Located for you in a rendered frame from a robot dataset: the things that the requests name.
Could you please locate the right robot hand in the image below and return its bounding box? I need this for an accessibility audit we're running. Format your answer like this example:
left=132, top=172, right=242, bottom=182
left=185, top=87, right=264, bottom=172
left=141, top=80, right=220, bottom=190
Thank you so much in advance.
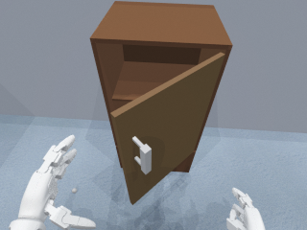
left=226, top=188, right=266, bottom=230

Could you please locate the handle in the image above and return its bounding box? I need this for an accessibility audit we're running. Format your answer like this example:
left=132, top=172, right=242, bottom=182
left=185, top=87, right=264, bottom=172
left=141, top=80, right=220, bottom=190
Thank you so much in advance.
left=132, top=136, right=152, bottom=174

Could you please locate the cupboard door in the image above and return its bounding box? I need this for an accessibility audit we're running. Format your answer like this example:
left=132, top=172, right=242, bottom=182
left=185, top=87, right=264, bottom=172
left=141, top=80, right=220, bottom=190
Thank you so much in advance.
left=110, top=53, right=225, bottom=205

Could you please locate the left robot hand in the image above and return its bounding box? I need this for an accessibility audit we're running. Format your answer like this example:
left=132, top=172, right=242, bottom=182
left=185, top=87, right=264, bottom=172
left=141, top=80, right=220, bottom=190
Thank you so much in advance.
left=18, top=135, right=96, bottom=230

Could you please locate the robot left forearm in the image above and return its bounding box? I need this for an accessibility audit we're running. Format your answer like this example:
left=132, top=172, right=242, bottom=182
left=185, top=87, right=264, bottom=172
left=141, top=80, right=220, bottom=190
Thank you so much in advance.
left=9, top=218, right=46, bottom=230

